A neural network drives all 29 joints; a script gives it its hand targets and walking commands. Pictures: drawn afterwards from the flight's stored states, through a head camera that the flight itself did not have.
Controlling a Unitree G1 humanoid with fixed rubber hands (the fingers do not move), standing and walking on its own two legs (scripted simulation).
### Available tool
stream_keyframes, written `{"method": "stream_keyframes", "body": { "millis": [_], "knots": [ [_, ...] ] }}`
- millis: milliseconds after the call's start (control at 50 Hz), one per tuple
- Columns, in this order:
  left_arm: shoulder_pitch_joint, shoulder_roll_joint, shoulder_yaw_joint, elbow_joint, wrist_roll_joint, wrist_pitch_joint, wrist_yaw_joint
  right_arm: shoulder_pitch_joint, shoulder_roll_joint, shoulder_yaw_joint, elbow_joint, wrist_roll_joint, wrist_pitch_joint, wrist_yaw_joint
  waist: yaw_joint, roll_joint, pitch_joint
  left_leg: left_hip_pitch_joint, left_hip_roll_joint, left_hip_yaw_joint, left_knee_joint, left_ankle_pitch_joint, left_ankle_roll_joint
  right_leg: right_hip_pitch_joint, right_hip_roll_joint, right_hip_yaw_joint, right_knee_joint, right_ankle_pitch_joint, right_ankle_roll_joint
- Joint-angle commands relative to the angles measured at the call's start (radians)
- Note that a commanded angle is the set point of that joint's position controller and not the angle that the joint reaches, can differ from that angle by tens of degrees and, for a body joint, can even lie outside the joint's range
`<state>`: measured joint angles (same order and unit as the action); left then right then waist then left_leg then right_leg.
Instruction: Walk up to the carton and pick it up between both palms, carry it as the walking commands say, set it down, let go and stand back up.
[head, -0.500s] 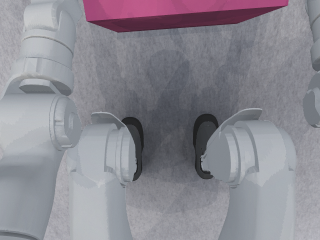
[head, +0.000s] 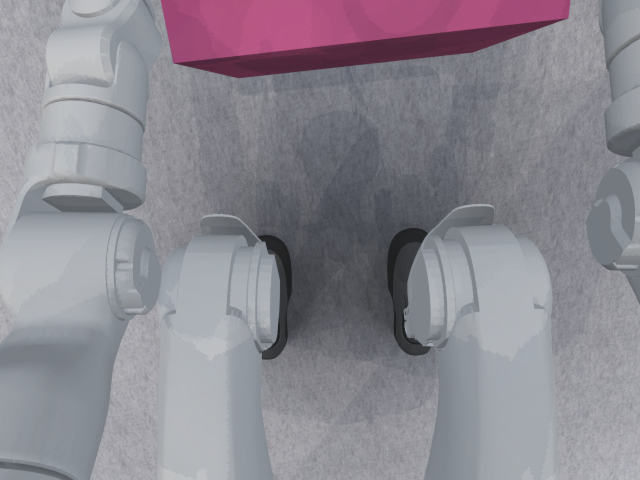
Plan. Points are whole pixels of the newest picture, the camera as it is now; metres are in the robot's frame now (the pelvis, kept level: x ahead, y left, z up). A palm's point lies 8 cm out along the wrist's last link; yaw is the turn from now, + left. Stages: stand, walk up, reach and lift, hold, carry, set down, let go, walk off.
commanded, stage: reach and lift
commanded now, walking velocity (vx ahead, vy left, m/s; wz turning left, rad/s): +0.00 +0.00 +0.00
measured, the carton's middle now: out of the picture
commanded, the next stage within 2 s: none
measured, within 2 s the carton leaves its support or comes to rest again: neither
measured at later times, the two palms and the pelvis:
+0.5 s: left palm out of the picture +0.55 +0.16 -0.11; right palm out of the picture +0.57 -0.22 -0.10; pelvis -0.01 +0.00 +0.04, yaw +0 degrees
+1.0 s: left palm out of the picture +0.53 +0.16 -0.05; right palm out of the picture +0.55 -0.22 -0.03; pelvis -0.03 +0.00 +0.09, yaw -1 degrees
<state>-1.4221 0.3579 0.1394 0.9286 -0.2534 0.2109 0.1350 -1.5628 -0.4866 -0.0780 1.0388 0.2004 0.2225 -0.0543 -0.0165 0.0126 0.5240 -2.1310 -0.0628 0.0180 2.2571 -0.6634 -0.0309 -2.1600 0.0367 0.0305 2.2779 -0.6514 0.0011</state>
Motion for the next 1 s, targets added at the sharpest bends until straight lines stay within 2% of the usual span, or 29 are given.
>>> {"method": "stream_keyframes", "body": {
  "millis": [0,80,200,320,400,520,780,980],
  "knots": [
    [-0.86,-0.742,-0.314,-0.388,-0.072,-0.041,-0.217,-0.556,0.85,0.235,-0.266,0.07,-0.02,0.247,-0.006,-0.044,-1.677,0.613,-0.038,0.065,-0.187,0.505,0.018,0.761,0.033,-0.055,-0.196,0.571,-0.019],
    [-0.851,-0.749,-0.284,-0.36,-0.047,-0.023,-0.223,-0.554,0.887,0.227,-0.235,0.061,0.0,0.262,0.02,-0.052,-1.653,0.597,-0.037,0.071,-0.212,0.465,0.024,0.748,0.033,-0.058,-0.223,0.525,-0.016],
    [-0.85,-0.771,-0.257,-0.382,-0.017,0.008,-0.246,-0.549,0.945,0.218,-0.245,0.047,0.034,0.286,0.043,-0.063,-1.713,0.596,-0.036,0.079,-0.242,0.451,0.028,0.785,0.037,-0.059,-0.253,0.525,-0.014],
    [-0.872,-0.786,-0.273,-0.455,-0.019,0.034,-0.267,-0.552,0.965,0.225,-0.31,0.041,0.062,0.292,0.035,-0.064,-1.841,0.615,-0.04,0.084,-0.259,0.47,0.025,0.87,0.042,-0.056,-0.272,0.578,-0.016],
    [-0.883,-0.799,-0.305,-0.518,-0.037,0.052,-0.27,-0.551,0.969,0.242,-0.375,0.047,0.079,0.285,0.017,-0.055,-1.973,0.666,-0.047,0.084,-0.276,0.511,0.02,0.946,0.048,-0.057,-0.287,0.635,-0.016],
    [-0.84,-0.833,-0.316,-0.528,-0.029,0.074,-0.277,-0.514,0.981,0.237,-0.397,0.028,0.099,0.286,-0.001,-0.04,-2.009,0.699,-0.054,0.076,-0.318,0.528,0.016,0.947,0.057,-0.064,-0.329,0.642,-0.017],
    [-0.809,-0.852,-0.278,-0.542,0.029,0.116,-0.305,-0.496,1.044,0.235,-0.411,-0.001,0.143,0.309,0.034,-0.056,-2.074,0.719,-0.06,0.083,-0.42,0.468,0.025,0.977,0.064,-0.066,-0.431,0.57,-0.007],
    [-0.832,-0.892,-0.292,-0.573,0.037,0.161,-0.337,-0.497,1.088,0.23,-0.437,-0.019,0.184,0.321,0.025,-0.05,-2.189,0.774,-0.067,0.087,-0.496,0.434,0.025,1.03,0.073,-0.072,-0.513,0.533,-0.005]
  ]
}}
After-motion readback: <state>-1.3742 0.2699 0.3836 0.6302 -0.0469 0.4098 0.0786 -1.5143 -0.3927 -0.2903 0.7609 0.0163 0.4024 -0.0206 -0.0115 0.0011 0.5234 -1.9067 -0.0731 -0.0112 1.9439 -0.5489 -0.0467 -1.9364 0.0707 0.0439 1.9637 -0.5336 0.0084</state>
